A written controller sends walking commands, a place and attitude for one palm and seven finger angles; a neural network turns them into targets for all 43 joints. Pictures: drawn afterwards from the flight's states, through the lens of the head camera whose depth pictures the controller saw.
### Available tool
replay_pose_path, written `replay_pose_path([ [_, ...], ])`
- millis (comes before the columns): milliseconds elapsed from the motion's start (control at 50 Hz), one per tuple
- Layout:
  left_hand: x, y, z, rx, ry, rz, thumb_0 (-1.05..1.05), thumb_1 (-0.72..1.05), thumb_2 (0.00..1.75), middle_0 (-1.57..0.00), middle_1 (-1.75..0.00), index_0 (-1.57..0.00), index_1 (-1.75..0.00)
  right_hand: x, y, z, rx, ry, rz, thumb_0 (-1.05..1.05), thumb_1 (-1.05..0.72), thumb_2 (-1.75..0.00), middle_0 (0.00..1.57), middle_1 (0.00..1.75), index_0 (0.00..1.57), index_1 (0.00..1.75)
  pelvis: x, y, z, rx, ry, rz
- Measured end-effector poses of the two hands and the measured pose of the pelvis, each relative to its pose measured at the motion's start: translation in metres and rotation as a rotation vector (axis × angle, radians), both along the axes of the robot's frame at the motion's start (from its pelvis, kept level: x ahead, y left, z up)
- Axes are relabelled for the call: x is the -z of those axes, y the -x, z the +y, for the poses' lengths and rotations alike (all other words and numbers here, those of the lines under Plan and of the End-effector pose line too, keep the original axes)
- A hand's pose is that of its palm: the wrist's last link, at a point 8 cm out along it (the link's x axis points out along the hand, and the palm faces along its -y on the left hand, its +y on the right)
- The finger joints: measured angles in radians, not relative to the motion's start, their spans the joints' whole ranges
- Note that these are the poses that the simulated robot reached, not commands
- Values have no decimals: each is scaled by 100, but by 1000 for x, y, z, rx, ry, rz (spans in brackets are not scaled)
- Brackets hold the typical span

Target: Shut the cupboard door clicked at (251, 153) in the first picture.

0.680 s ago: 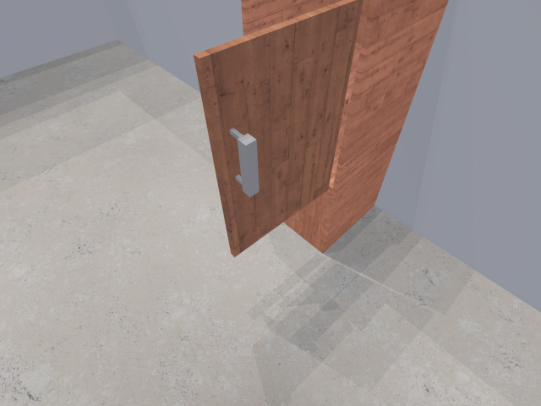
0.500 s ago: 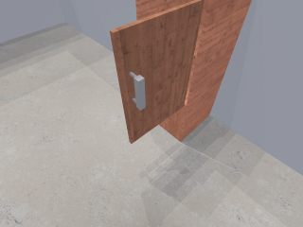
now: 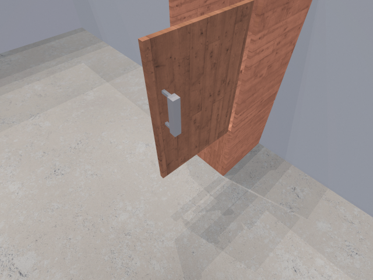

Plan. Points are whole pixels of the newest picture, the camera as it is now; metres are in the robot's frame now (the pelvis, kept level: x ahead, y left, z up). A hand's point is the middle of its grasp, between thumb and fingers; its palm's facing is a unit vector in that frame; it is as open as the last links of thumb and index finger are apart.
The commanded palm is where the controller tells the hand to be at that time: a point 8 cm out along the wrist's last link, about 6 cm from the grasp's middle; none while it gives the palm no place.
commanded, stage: look at it before walking up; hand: left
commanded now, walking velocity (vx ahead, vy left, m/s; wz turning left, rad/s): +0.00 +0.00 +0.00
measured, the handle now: (170, 112) +0.57 +0.09 +0.01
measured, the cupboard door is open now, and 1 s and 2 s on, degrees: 87 87 87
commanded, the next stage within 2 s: walk to a spot facing it in 0.16 s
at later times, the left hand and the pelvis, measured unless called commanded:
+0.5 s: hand out of the picture +0.06 +0.22 -0.18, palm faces -0.05 -0.96 -0.28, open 7.4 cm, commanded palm none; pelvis +0.00 +0.00 -0.01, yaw -5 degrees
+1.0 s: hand out of the picture +0.07 +0.14 -0.17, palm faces -0.24 -0.93 -0.28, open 7.4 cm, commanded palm none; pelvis -0.02 -0.04 -0.01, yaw -18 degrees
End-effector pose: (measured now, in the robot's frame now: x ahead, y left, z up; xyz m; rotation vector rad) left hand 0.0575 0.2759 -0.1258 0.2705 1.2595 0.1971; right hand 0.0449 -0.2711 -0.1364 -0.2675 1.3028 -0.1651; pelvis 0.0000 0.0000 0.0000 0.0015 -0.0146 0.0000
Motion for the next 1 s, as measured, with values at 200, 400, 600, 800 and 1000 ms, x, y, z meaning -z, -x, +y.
replay_pose_path([
  [200,1,1,1,3,1,7,0,91,90,-20,-30,-20,-30,-2,-2,-2,-3,5,-1,0,-90,-89,20,30,20,30,0,0,0,0,0,2],
  [400,5,2,-1,5,2,32,0,91,90,-20,-30,-20,-30,0,-2,-1,19,16,-7,0,-90,-89,20,30,20,30,2,0,1,30,1,10],
  [600,25,0,-26,80,60,87,0,91,90,-20,-30,-20,-30,16,41,18,152,-24,-1,0,-90,-89,20,30,20,30,15,12,0,131,-19,7],
  [800,23,-25,-66,147,25,3,0,91,90,-20,-30,-20,-30,49,87,-8,249,-81,78,0,-90,-89,20,30,20,30,31,20,-33,203,-27,-1],
  [1000,7,-16,-88,220,21,93,0,91,90,-20,-30,-20,-30,14,50,-44,320,-41,-90,0,-91,-89,20,30,20,30,7,22,-45,315,-51,42],
])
